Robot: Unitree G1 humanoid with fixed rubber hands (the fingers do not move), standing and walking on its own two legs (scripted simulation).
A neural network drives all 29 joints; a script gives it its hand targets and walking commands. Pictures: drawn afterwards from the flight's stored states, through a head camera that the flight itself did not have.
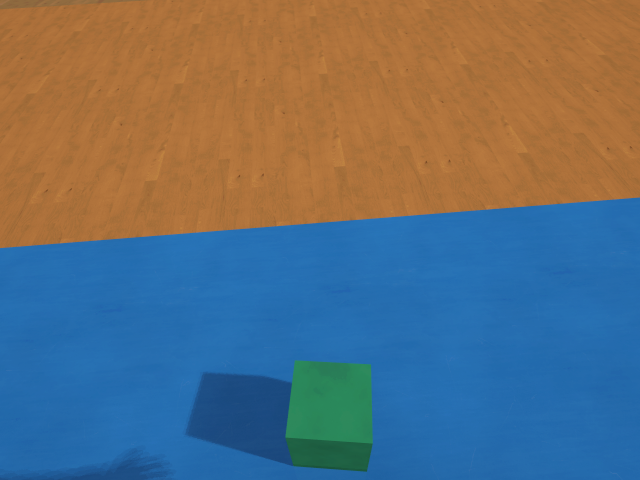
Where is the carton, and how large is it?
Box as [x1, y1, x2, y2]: [285, 360, 372, 471]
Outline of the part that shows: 295,360 285,436 293,465 366,471 372,444 370,364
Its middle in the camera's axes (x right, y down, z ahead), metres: +0.04 +0.50 +1.09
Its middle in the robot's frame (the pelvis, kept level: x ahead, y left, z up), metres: +0.45 +0.01 -0.66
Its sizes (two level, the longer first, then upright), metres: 0.210 0.200 0.250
